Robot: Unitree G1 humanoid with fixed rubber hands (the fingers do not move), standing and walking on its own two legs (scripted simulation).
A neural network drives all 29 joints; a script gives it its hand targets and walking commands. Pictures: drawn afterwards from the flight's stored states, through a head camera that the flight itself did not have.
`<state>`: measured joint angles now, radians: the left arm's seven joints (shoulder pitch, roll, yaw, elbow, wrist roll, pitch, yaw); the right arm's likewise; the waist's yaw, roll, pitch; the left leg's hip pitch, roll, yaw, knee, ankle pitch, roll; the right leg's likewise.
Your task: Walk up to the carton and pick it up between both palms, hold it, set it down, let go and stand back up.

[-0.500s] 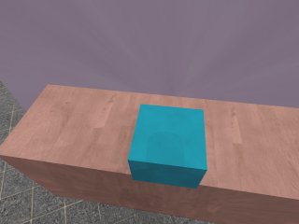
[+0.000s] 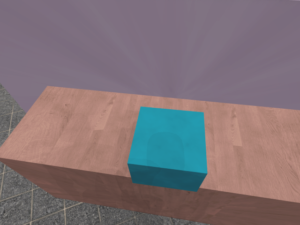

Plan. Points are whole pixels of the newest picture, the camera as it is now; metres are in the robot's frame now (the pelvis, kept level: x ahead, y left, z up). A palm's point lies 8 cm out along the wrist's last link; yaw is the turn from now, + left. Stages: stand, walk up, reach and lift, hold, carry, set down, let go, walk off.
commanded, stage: stand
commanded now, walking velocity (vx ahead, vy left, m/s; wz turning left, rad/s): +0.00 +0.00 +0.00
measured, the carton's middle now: (167, 147) +0.38 -0.03 -0.10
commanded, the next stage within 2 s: walk up in 1.24 s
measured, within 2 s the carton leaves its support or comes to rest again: neither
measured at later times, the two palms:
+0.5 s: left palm out of the picture -0.02 +0.19 -0.15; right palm out of the picture -0.02 -0.20 -0.15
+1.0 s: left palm out of the picture -0.02 +0.19 -0.15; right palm out of the picture -0.01 -0.20 -0.15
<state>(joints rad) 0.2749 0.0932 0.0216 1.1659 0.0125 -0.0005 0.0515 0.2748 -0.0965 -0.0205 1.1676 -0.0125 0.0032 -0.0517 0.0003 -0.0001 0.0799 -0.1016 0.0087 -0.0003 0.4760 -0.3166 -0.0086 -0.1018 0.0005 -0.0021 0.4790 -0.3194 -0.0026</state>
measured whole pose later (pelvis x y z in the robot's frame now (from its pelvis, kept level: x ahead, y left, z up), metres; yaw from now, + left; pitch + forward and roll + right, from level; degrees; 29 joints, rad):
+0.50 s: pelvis +0.01 +0.00 +0.00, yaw +0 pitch -3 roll +0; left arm 0.30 0.08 0.02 1.18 0.01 -0.01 0.06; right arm 0.29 -0.09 -0.02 1.18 -0.01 0.00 -0.06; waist 0.01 0.00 0.08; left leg -0.08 0.01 0.00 0.47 -0.33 -0.01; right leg -0.08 0.00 -0.01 0.46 -0.33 0.00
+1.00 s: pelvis +0.02 +0.00 +0.00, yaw +0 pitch -3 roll +0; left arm 0.30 0.09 0.03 1.17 0.01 -0.01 0.06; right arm 0.29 -0.09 -0.02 1.17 -0.01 0.00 -0.06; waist 0.01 0.00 0.08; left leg -0.08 0.02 0.00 0.46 -0.33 -0.01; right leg -0.07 0.00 -0.01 0.45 -0.33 0.00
